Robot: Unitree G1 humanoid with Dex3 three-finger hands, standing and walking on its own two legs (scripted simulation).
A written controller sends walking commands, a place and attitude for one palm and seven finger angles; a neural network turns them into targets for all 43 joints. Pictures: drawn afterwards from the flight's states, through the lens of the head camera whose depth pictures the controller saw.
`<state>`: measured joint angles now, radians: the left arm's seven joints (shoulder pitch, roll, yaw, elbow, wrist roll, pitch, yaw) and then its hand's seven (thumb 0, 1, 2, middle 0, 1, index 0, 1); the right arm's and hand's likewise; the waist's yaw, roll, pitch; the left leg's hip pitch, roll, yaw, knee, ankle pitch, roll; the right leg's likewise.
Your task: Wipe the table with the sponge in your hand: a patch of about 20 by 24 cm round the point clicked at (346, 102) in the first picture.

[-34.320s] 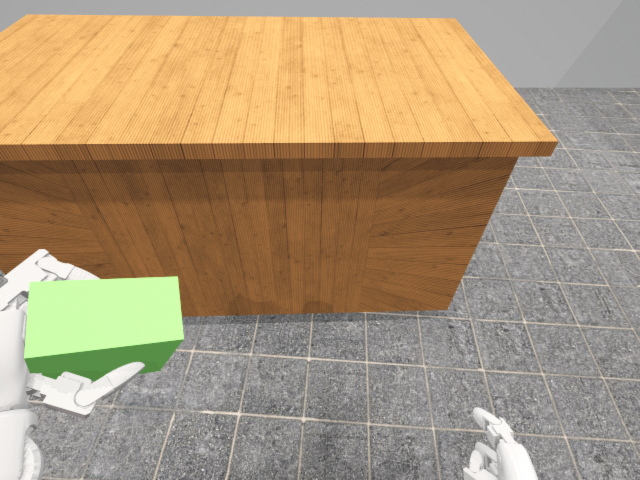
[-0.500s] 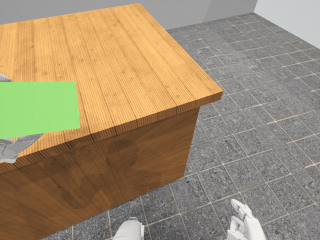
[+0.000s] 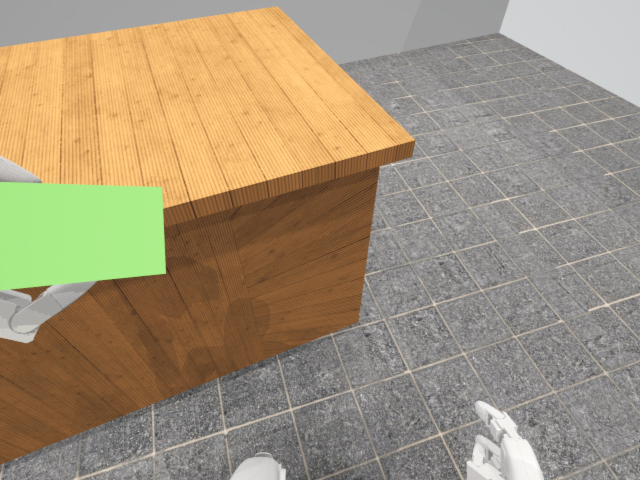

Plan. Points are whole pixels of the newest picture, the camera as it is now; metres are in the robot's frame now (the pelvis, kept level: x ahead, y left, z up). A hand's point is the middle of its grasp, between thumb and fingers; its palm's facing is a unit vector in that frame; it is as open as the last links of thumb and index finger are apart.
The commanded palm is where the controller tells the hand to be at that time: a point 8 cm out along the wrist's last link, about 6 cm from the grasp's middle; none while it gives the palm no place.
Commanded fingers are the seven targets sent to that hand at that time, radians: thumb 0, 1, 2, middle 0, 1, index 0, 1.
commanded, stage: stop stepping back and stand still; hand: left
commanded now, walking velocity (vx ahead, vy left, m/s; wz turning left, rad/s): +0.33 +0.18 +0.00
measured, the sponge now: (87, 232) +0.25 +0.19 +0.26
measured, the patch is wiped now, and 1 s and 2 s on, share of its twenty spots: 1.00 1.00 1.00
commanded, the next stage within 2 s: stand and wait in 0.66 s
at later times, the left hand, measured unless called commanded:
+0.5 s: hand out of the picture +0.15 +0.21 +0.27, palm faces +0.52 -0.76 -0.39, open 10.1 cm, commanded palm +0.08 +0.25 +0.28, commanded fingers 0.00 0.10 1.30 -1.20 -1.60 -1.20 -1.60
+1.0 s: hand out of the picture +0.16 +0.21 +0.26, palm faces +0.47 -0.80 -0.37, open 10.2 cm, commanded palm +0.10 +0.26 +0.28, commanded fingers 0.00 0.10 1.30 -1.20 -1.60 -1.20 -1.60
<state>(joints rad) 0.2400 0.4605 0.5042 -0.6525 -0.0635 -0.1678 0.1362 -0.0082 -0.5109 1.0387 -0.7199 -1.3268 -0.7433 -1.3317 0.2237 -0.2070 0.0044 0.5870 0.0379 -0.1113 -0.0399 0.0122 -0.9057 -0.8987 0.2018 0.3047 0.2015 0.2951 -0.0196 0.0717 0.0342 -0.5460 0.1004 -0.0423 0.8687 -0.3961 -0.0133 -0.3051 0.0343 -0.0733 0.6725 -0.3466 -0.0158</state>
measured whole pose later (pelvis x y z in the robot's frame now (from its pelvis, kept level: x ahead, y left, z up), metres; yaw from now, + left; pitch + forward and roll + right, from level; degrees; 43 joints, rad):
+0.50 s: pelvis -0.07 -0.03 +0.00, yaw +2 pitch -1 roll -1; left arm 0.25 0.45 0.47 -0.52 -0.05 -0.14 0.12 -0.01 -0.51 1.04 -0.72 -1.33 -0.74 -1.33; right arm 0.29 -0.22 0.01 0.66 0.03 -0.11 -0.05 0.01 -0.91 -0.90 0.20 0.30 0.20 0.29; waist -0.02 0.07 -0.04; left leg -0.34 0.06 -0.01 0.84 -0.48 0.02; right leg -0.38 0.01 -0.08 0.66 -0.28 -0.03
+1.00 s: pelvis -0.05 -0.02 +0.02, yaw +2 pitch -1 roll -1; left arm 0.38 0.40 0.42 -0.62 -0.06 -0.15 0.15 -0.01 -0.51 1.04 -0.72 -1.33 -0.74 -1.33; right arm 0.18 -0.22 0.00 0.62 0.02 -0.09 -0.05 0.01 -0.91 -0.90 0.20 0.30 0.20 0.29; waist -0.02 0.02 0.01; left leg -0.24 0.03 0.00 0.55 -0.29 -0.02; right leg -0.26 0.01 -0.05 0.52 -0.24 -0.02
